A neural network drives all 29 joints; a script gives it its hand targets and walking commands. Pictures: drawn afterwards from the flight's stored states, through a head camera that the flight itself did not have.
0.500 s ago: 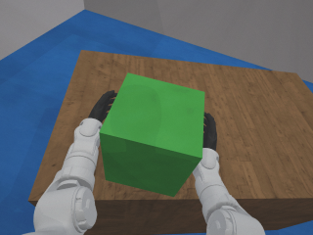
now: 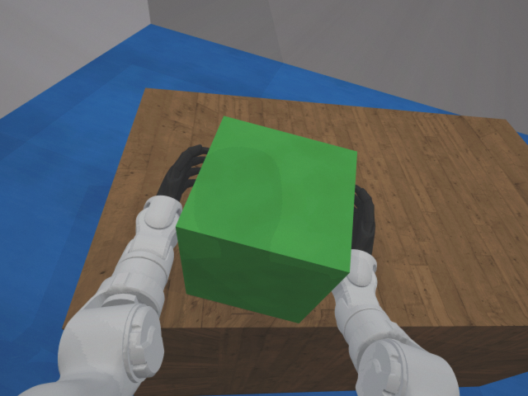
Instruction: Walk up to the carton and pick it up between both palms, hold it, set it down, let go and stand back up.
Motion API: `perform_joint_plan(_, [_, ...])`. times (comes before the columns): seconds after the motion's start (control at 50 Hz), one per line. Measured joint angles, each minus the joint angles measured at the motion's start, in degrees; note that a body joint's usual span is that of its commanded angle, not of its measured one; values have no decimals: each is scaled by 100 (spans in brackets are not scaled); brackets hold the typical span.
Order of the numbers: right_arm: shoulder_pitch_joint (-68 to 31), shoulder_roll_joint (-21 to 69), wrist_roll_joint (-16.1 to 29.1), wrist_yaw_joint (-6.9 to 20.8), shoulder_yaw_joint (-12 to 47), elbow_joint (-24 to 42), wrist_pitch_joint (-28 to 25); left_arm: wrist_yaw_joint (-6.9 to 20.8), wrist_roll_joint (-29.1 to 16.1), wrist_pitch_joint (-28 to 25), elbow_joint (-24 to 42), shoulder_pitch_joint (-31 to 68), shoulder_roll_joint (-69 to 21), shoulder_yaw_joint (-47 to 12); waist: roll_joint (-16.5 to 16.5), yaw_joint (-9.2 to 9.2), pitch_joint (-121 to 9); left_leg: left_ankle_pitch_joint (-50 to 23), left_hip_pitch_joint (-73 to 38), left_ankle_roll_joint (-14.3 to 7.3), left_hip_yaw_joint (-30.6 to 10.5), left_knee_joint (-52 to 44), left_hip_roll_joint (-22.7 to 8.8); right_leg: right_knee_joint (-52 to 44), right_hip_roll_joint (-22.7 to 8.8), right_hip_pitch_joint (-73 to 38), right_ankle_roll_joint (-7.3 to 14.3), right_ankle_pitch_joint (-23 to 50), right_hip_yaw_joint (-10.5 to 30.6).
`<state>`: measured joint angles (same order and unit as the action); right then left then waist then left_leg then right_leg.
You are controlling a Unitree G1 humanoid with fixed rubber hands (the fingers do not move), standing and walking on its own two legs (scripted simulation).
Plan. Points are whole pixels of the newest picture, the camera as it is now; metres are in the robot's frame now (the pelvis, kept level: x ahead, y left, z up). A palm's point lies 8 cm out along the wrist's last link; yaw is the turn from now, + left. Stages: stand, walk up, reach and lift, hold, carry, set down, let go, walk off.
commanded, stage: reach and lift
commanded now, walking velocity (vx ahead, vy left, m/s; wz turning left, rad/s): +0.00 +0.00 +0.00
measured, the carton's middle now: (264, 228) +0.38 -0.01 +0.03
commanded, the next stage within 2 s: none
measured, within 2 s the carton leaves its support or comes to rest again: neither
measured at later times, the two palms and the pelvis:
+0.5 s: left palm (172, 174) +0.42 +0.13 +0.11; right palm (366, 209) +0.38 -0.17 +0.10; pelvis +0.02 -0.01 +0.00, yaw +0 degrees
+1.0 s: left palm (170, 185) +0.37 +0.13 +0.14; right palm (384, 208) +0.35 -0.18 +0.13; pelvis +0.01 -0.02 +0.00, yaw +1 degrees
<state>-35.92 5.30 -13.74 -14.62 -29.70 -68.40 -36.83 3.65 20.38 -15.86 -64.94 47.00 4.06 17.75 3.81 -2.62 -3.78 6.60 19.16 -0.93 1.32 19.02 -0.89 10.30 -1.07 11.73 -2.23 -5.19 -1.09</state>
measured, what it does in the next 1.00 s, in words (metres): stands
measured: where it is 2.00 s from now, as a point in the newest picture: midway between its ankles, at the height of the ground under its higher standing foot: outside the picture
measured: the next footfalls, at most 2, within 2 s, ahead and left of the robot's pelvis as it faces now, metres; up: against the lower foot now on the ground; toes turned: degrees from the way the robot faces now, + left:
none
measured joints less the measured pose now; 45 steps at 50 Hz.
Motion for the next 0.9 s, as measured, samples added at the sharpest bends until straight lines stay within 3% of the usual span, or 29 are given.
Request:
perform_joint_plan(0.2, [-60, -74, 0, 43, -5, 275, 114, -142, -229, -191, -265, 316, -15, -99, -65, 107, -275, -192, 347, 6, 76, -171, -14, 122, 6, 514, 20, 59, 76])
perform_joint_plan(0.36, [43, -181, 470, 81, 619, 486, 704, -236, -388, 232, 12, 63, -53, -200, -64, 159, -409, -85, 166, 33, 135, -181, -54, 73, 39, 342, 42, -4, 135])
perform_joint_plan(0.56, [291, -446, 1725, 79, 2039, 1422, 1736, -336, -936, 1282, 1574, -728, -113, -571, -37, 27, -312, 237, -668, 70, -25, -35, -21, -51, 22, -685, 47, -243, -34])
perform_joint_plan(0.76, [411, -421, 1940, 20, 2306, 2173, 2724, 33, -442, 2841, 3111, -933, -269, -350, 227, -123, 445, 320, -1707, 80, -102, -123, 39, -73, -29, -1727, 43, -396, -124])
perform_joint_plan(0.9, [816, -660, 2306, 122, 2726, 2925, 3210, -102, -344, 3557, 4336, -1548, -599, -496, 201, -84, 736, 362, -1818, 104, -65, 5, -16, 47, 19, -1821, 73, -415, -79])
